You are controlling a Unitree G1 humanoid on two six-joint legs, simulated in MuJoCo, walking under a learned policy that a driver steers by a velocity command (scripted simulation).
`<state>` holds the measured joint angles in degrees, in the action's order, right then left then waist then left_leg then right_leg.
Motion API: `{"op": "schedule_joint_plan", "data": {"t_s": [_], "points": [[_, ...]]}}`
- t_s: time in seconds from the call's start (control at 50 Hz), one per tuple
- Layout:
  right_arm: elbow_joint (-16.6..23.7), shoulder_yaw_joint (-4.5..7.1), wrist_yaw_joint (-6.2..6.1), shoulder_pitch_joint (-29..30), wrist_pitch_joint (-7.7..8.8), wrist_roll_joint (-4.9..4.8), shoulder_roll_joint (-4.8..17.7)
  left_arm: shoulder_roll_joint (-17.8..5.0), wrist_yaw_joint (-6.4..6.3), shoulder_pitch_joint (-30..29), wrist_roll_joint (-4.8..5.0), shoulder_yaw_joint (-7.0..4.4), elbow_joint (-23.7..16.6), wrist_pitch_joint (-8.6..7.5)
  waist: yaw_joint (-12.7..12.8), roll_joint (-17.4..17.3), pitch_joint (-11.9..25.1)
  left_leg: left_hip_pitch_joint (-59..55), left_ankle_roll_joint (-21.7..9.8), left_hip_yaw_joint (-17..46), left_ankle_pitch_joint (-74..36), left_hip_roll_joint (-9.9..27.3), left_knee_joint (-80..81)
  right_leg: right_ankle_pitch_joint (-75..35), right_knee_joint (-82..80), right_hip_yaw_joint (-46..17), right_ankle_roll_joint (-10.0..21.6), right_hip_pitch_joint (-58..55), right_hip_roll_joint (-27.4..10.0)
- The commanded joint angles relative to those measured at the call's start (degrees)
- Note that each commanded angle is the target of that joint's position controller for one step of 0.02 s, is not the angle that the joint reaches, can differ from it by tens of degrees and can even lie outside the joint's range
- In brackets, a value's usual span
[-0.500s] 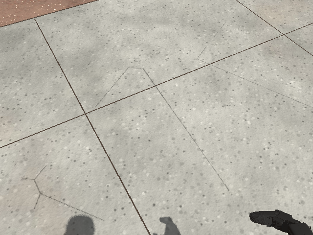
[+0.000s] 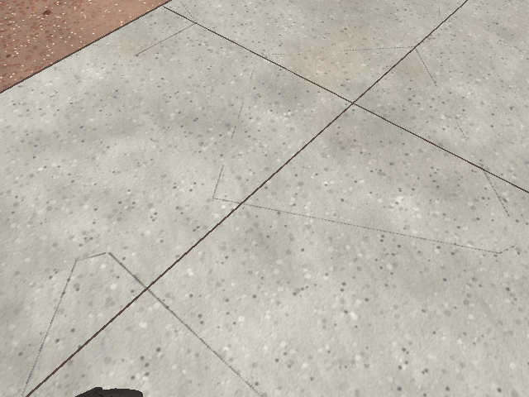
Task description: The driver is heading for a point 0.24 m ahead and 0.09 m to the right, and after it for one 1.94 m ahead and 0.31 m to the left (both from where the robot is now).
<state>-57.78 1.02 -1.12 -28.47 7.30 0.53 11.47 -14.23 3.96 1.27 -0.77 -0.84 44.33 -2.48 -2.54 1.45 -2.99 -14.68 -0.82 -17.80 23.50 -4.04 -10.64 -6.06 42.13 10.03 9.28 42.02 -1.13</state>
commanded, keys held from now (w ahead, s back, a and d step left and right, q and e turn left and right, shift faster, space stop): w+e+shift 0.02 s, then e+shift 0.08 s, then q+shift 0.90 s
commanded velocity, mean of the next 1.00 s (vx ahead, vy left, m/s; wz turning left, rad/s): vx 0.26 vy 0.00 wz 0.38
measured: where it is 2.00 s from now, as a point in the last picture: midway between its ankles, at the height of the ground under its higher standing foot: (282, 363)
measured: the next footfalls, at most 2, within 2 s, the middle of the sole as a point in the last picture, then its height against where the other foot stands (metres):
right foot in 0.06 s outside the picture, level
left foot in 0.48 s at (229, 357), level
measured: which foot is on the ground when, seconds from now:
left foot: down 0.00-0.06, up 0.08-0.46, down 0.48-0.94, up 0.96-1.00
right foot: up 0.00-0.04, down 0.06-0.48, up 0.50-0.92, down 0.94-1.00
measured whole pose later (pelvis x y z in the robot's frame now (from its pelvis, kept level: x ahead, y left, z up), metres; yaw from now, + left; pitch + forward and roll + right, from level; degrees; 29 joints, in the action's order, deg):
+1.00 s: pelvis +0.49 -0.02 +0.02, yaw +25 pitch +2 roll -1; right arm -31.2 6.0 -1.9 -9.6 -3.8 -1.5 19.3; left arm -16.8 -1.2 7.2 -1.1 -4.4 42.1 -1.5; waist -1.1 -2.7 -1.6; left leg 26.1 -0.8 17.7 21.8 -13.1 -41.8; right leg 8.3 27.3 -6.9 -0.4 19.7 3.8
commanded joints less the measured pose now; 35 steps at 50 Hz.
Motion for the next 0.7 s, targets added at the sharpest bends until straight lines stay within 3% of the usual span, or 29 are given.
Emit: {"op": "schedule_joint_plan", "data": {"t_s": [0.02,0.04,0.06,0.08,0.1,0.12,0.14,0.16,0.18,0.22,0.26,0.3,0.34,0.38,0.42,0.44,0.46,0.48,0.5,0.52,0.54,0.56,0.58,0.6,0.64,0.7], "points": [[5.6,2.88,-2.7,5.4,-0.69,0.21,14.5,-7.0,-0.13,13.4,-0.26,-1.96,0.7,0.06,12.2,-8.8,4.7,11.9,3.0,1.3,-91.5,16.3,-19.9,3.5,-2.0,3.4,2.7,-26.3,7.4],[7.2,3.45,-2.73,9.2,-1.59,0.67,15.5,-9.6,-0.81,26.1,-0.6,-3.39,4.6,0.13,17.7,-8.1,9.4,16.1,2.4,2.8,-90.4,16.9,-35.8,6.0,-3.0,0.9,4.5,-38.0,8.3],[8.1,4.19,-2.05,13.1,-2.43,0.46,16.0,-11.0,-2.14,35.4,-0.11,-4.9,7.4,0.01,22.2,-3.0,11.0,23.6,2.4,2.6,-65.8,12.8,-60.6,3.0,-10.7,-5.7,8.0,-47.4,4.9],[10.9,2.65,-0.4,15.0,-1.73,1.18,8.6,-13.3,-3.53,30.0,0.98,-5.78,7.9,0.18,14.5,11.5,5.6,44.9,2.6,5.6,3.4,1.2,-80.7,-18.4,-6.4,-15.4,8.7,-54.3,-1.2],[16.2,1.5,-0.58,8.6,-1.06,-0.28,6.0,-19.1,-3.34,27.1,-1.08,-6.78,5.8,0.26,7.8,9.5,15.9,58.7,4.7,16.3,9.0,0.9,-92.8,-33.9,-8.0,-37.4,20.4,-65.7,-11.7],[16.8,0.47,-0.55,8.1,-0.25,-0.36,6.7,-17.1,-3.84,23.8,-1.29,-7.03,2.9,0.44,7.8,1.1,20.4,62.0,2.7,22.2,5.2,3.1,-90.0,-16.3,-17.5,-46.8,22.1,-65.1,-17.3],[15.4,0.43,-0.51,8.3,-0.1,-0.05,7.8,-11.8,-4.39,19.4,-0.91,-5.65,2.3,0.42,4.6,-7.2,10.3,60.9,1.8,21.6,0.8,6.0,-83.1,-10.5,-22.6,-42.7,18.4,-52.3,-16.5],[16.0,2.28,-0.11,10.5,0.87,-3.61,9.9,-4.2,-2.73,11.9,0.88,-3.33,-0.8,-1.88,2.0,-10.9,8.3,57.1,1.4,24.5,0.7,6.4,-81.8,-5.0,-25.9,-42.1,15.7,-43.1,-15.3],[14.4,2.67,-0.24,8.6,0.02,-3.63,10.9,-3.8,-2.0,8.3,1.16,-2.49,-0.9,-3.03,-0.7,-12.0,6.1,52.9,1.7,24.5,-1.3,9.5,-77.6,-8.9,-25.8,-37.2,13.3,-34.1,-15.2],[13.0,3.02,-0.45,6.9,-2.05,-2.95,10.1,-4.5,-1.9,6.8,1.18,-2.12,0.2,-4.09,-2.5,-8.0,2.1,44.7,2.1,23.4,-3.0,12.2,-65.0,-15.7,-26.7,-24.3,8.4,-20.8,-9.7],[14.7,2.01,-0.65,13.3,-2.24,-1.5,6.6,-5.8,-3.25,9.6,0.12,-2.27,2.8,-4.61,-0.2,-4.7,0.4,42.0,2.3,19.4,-10.2,10.1,-51.6,-27.2,-26.7,-13.9,4.1,-16.8,-4.0],[15.4,1.12,0.13,17.3,-1.91,-1.23,4.4,-6.9,-5.2,11.8,0.19,-2.52,3.5,-4.17,2.6,-1.6,2.9,41.8,1.7,16.5,-23.0,7.7,-37.4,-27.7,-25.3,-7.6,-0.3,-22.7,-0.5],[16.9,1.2,1.34,21.6,-1.74,-1.72,5.4,-8.6,-6.68,13.7,0.78,-2.84,3.4,-3.13,5.7,0.1,5.9,45.3,1.7,14.9,-32.6,5.9,-28.0,-26.6,-23.0,-6.2,-3.1,-33.1,-1.5],[18.5,1.6,2.91,23.8,-1.69,-2.01,6.9,-8.6,-7.6,13.2,0.76,-2.84,3.0,-1.49,6.4,2.6,7.0,46.7,1.5,13.9,-34.3,5.2,-23.7,-23.9,-20.0,-5.3,-4.4,-38.3,-3.2],[18.6,2.62,4.2,20.3,-1.53,-1.58,8.7,-8.3,-8.24,10.8,0.32,-2.93,1.6,-0.03,4.4,4.4,8.4,43.8,0.0,11.9,-29.7,2.9,-23.5,-27.9,-13.7,-4.5,-5.0,-39.3,-4.9],[17.7,3.32,4.51,15.9,-1.55,-1.13,9.8,-8.4,-8.52,8.8,0.31,-3.08,0.5,0.62,2.1,5.1,9.7,40.4,-1.2,10.9,-25.8,1.3,-24.1,-32.4,-8.6,-4.2,-5.3,-38.7,-5.8],[16.0,4.25,4.41,8.4,-1.56,-0.8,11.3,-8.4,-8.67,5.4,0.34,-3.17,-1.2,1.15,-1.8,5.0,11.5,33.7,-3.5,11.7,-24.4,0.4,-22.4,-34.5,-0.2,-3.8,-6.2,-35.6,-5.9],[14.2,5.47,3.82,-1.0,-1.46,-0.33,13.8,-8.2,-8.33,1.8,0.35,-2.96,-2.8,1.2,-7.8,0.9,13.7,23.0,-6.8,17.0,-33.4,2.4,-15.5,-21.2,15.8,-3.4,-8.0,-28.9,-2.2],[14.6,5.5,3.0,0.8,-1.63,0.05,16.6,-1.2,-6.43,4.8,-2.58,-1.25,-3.9,0.96,-1.6,-15.3,12.8,14.4,-11.1,34.0,-59.8,12.1,-17.7,36.9,32.9,-4.1,-10.0,-13.6,7.9],[19.2,5.95,2.48,7.0,-1.62,3.51,20.6,-1.3,-4.92,15.5,-0.54,-0.97,-4.7,0.18,3.9,-19.8,24.2,1.4,-25.1,63.8,-53.0,23.7,-12.8,45.3,50.2,-16.9,-12.6,-0.6,13.0],[23.0,6.48,2.02,13.3,-2.67,2.4,18.7,-7.5,-4.04,15.5,0.5,-1.75,-3.8,-0.32,2.3,-10.7,26.0,3.3,-23.8,63.6,-33.7,23.5,-9.4,38.7,50.6,-21.7,-10.5,1.4,8.3],[24.7,5.3,1.37,16.4,-3.78,0.55,14.4,-9.4,-4.0,8.8,0.6,-2.38,-5.3,-0.14,1.5,-2.2,18.3,12.1,-20.2,57.0,-22.5,19.6,-8.1,33.5,46.5,-20.5,-9.9,2.4,6.6],[25.1,4.64,1.05,17.5,-4.74,-0.98,12.9,-8.1,-4.55,5.8,-0.24,-2.38,-5.8,0.45,2.6,4.5,13.2,20.5,-16.8,52.3,-15.2,16.0,-6.2,30.7,41.1,-19.4,-10.0,0.9,4.9],[25.5,4.52,0.71,17.9,-5.29,-1.47,12.7,-7.5,-4.99,5.0,-0.69,-2.35,-6.9,1.08,3.7,3.5,10.9,26.5,-15.5,50.0,-12.6,13.5,-5.2,29.2,35.3,-19.4,-10.2,-1.6,4.3],[26.5,4.66,0.28,18.4,-6.41,-1.09,12.1,-5.9,-5.13,5.4,-0.29,-2.38,-7.4,1.79,4.7,-1.3,7.9,32.8,-12.7,44.5,-13.7,8.2,-4.8,27.7,23.2,-17.8,-10.6,-6.4,4.3],[26.7,5.79,-1.09,15.7,-7.85,-1.09,14.3,-4.2,-6.07,4.5,0.33,-2.2,-7.2,1.66,3.4,-5.3,11.4,30.7,-11.5,43.8,-21.1,7.0,-7.2,26.0,11.5,-17.4,-12.7,-9.8,6.2]]}}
